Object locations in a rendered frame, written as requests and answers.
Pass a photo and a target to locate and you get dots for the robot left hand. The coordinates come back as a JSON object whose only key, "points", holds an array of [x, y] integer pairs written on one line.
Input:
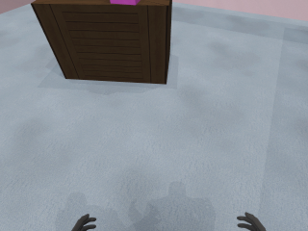
{"points": [[79, 226]]}

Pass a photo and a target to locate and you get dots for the robot right hand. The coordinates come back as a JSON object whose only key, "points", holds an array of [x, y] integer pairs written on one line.
{"points": [[256, 225]]}

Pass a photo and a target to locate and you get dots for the pedestal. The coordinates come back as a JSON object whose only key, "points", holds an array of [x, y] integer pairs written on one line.
{"points": [[97, 40]]}

